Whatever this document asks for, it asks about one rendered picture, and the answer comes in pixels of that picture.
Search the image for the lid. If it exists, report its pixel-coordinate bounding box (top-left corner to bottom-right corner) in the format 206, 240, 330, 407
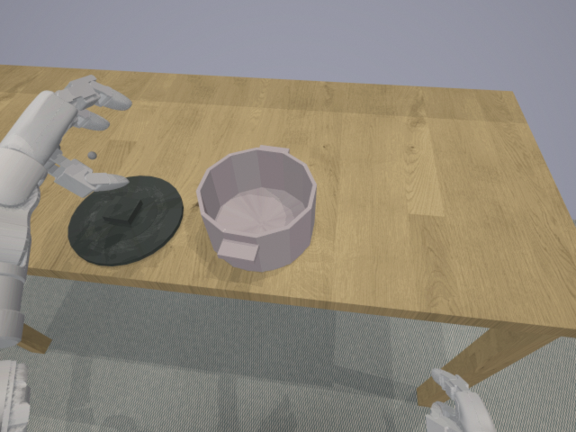
67, 175, 184, 266

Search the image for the left robot hand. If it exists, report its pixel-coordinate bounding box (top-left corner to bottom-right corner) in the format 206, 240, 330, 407
0, 75, 132, 198

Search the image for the table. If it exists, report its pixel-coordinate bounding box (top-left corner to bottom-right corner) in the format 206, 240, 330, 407
0, 65, 576, 408

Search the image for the right robot hand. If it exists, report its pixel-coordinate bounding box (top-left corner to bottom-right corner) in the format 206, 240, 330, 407
426, 368, 496, 432

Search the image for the robot left upper arm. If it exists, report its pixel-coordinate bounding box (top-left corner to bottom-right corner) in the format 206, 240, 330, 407
0, 360, 31, 432

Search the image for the knob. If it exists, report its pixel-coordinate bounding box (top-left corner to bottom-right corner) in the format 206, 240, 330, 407
102, 196, 143, 225

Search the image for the pot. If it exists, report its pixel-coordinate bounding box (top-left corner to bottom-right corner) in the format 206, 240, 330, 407
196, 145, 317, 272

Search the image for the left robot forearm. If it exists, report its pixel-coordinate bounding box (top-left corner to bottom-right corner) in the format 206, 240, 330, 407
0, 148, 48, 348

